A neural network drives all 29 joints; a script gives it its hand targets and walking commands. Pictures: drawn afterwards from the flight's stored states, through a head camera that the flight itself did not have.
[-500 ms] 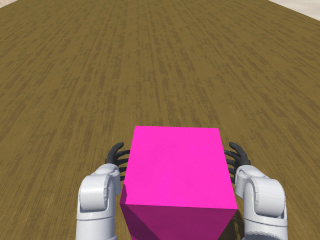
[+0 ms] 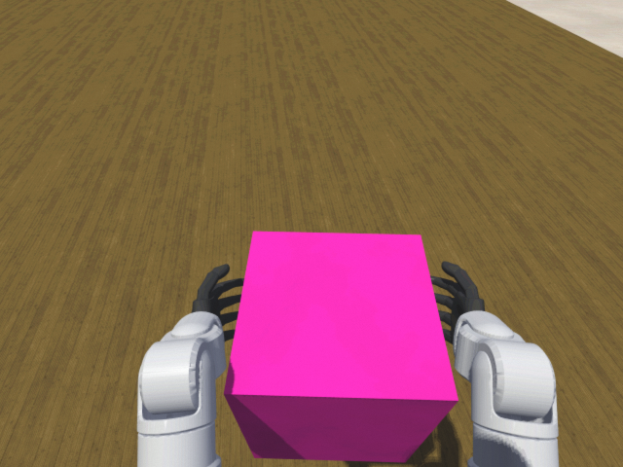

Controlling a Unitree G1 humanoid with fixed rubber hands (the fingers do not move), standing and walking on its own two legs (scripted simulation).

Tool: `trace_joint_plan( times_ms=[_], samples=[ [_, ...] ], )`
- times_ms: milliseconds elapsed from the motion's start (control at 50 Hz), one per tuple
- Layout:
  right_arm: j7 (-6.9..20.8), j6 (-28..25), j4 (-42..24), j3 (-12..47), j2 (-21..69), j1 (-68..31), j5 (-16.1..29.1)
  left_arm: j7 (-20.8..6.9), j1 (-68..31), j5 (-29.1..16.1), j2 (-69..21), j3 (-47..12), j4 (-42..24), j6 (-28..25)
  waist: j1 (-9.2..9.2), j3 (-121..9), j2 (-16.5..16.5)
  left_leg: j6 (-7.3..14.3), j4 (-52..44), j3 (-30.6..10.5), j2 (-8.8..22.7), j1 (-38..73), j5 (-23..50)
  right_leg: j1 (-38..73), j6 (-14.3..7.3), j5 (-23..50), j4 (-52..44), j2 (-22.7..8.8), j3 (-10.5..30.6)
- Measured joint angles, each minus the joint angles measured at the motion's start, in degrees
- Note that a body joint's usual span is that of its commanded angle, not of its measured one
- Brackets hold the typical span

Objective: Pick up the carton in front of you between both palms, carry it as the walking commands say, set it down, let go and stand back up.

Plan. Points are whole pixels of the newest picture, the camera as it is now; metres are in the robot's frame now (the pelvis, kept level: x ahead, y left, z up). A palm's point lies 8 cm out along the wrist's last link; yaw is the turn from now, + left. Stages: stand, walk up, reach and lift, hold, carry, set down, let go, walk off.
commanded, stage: carry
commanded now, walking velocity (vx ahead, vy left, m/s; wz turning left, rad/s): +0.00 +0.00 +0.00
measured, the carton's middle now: (333, 352) +0.27 +0.00 +0.02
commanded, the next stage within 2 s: none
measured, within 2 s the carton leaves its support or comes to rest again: neither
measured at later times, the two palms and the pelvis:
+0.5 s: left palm (250, 207) +0.49 +0.14 +0.08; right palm (434, 211) +0.49 -0.16 +0.08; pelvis +0.23 -0.02 +0.01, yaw +2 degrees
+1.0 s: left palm (236, 221) +0.49 +0.17 +0.04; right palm (409, 216) +0.52 -0.13 +0.05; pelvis +0.24 +0.00 +0.00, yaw +4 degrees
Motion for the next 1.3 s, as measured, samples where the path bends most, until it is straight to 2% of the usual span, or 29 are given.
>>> trace_joint_plan(
  times_ms=[40,80,140,220,280,340,380,420,460,520,640,760,920,1160,1220,1300],
  samples=[
    [-0.02,0.38,1.35,-0.43,0.1,-0.55,-0.03,0.04,-0.58,0.25,-0.38,0.69,1.02,0.63,-0.18,1.35,0.68,-0.34,-2.09,0.04,0.22,2.55,-1.37,-8.79,-1.01,0.71,13.93,1.68,2.44],
    [0.0,0.37,1.09,-0.98,0.07,-0.13,0.24,0.1,-0.81,0.57,-0.86,0.57,1.31,0.66,-0.23,2.57,1.07,-0.64,-5.92,-0.1,0.04,5.71,-1.12,-15.23,-1.63,3.64,16.71,2.15,2.41],
    [0.02,-0.17,-0.6,-1.59,0.02,0.17,0.58,0.24,-1.33,0.49,-0.78,-0.31,0.74,-0.02,-0.26,4.07,1.45,-0.67,-10.58,-0.6,-0.04,9.94,-1.14,-21.17,-1.61,6.85,9.99,2.21,1.46],
    [0.18,-0.96,-2.77,-1.82,0.06,-0.15,0.9,0.43,-1.46,0.32,-0.81,-0.79,-1.41,-0.99,0.15,4.65,1.34,-1.67,-13.08,-1.12,-0.15,14.4,-2.97,-23.67,-1.33,13.07,-4.23,2.49,0.31],
    [0.52,-1.08,-2.59,-1.39,0.07,-0.14,0.55,0.46,-0.85,0.37,-0.73,-0.77,-1.97,-1.02,0.64,3.97,1.33,-2.8,-12.34,-1.22,-0.27,17.44,-6.1,-22.28,-1.14,19.97,-12.43,3.06,-1.33],
    [0.66,-0.66,-1.56,-0.84,0.01,0.23,-0.16,0.49,-0.49,0.37,-0.69,-0.61,-1.13,-0.45,1.0,2.84,1.07,-4.29,-7.57,-1.47,-0.56,19.76,-11.72,-16.72,-1.09,29.45,-21.83,3.28,-3.88],
    [0.82,-0.42,-0.03,-1.49,-0.03,0.0,-0.61,0.38,-0.59,0.48,-0.72,-0.83,1.33,-1.05,1.12,1.94,3.55,-5.43,-2.62,-2.61,1.17,19.23,-15.12,-15.13,-4.57,23.87,-20.88,4.49,-5.16],
    [0.83,-0.17,1.22,-2.12,-0.07,0.26,-1.1,0.05,-1.06,0.67,-0.79,-0.96,4.29,-1.63,0.92,1.66,5.29,-6.33,0.01,-4.78,1.85,18.34,-16.77,-14.71,-6.14,19.96,-19.3,5.11,-5.98],
    [0.74,-0.32,2.01,-2.04,-0.13,0.82,-1.44,-0.19,-1.02,0.88,-0.79,-1.07,6.09,-2.24,0.66,1.72,5.76,-6.66,-2.52,-6.04,1.78,18.28,-15.7,-14.09,-5.41,19.01,-19.12,5.14,-6.38],
    [0.7,-1.5,2.73,-1.45,-0.2,1.63,-1.62,-0.54,-0.1,0.96,-0.66,-1.16,6.85,-3.59,0.43,1.66,5.27,-6.26,-5.02,-6.22,1.53,19.71,-15.55,-13.7,-5.71,17.35,-18.5,4.95,-6.53],
    [0.95,-5.46,3.84,-0.79,-0.2,1.71,-1.61,-0.82,1.06,1.23,-0.54,-1.15,6.66,-7.41,0.61,1.28,3.91,-6.74,-2.82,-6.19,1.39,18.97,-15.81,-14.34,-5.37,14.92,-15.92,4.24,-6.28],
    [1.87,-9.46,7.15,-0.14,-0.3,3.03,-2.72,-1.31,2.34,2.33,-0.43,-1.58,9.14,-10.59,0.82,0.21,3.15,-6.42,-3.46,-5.74,0.98,19.99,-16.27,-14.23,-4.5,13.91,-14.34,3.59,-5.57],
    [2.68,-15.92,13.82,-0.11,-0.38,4.12,-4.4,-2.29,2.89,3.93,-0.39,-1.36,15.99,-16.7,0.98,0.13,3.6,-5.36,-1.68,-4.73,1.04,20.25,-18.96,-14.29,-3.78,12.34,-11.93,2.91,-5.44],
    [3.71,-28.17,29.55,-4.83,0.26,-1.7,-7.66,-3.51,-3.09,7.4,-1.05,2.96,32.33,-29.32,0.88,1.78,3.08,-4.34,-0.65,-4.26,-0.01,19.25,-17.44,-14.38,-3.6,15.25,-13.06,1.84,-4.96],
    [3.8,-29.92,30.97,-5.78,0.49,-2.94,-7.9,-3.54,-4.13,7.69,-1.24,3.88,33.58,-31.09,0.82,2.17,2.96,-4.11,-0.68,-4.17,-0.23,18.79,-16.86,-14.53,-3.57,16.23,-13.78,1.68,-4.88],
    [3.7,-29.94,29.67,-5.6,0.5,-2.98,-7.36,-3.34,-3.94,7.11,-1.21,3.71,32.0,-31.06,0.77,2.43,2.92,-3.86,-0.56,-4.1,-0.42,18.16,-16.34,-14.76,-3.52,17.27,-14.54,1.52,-4.82]
  ],
)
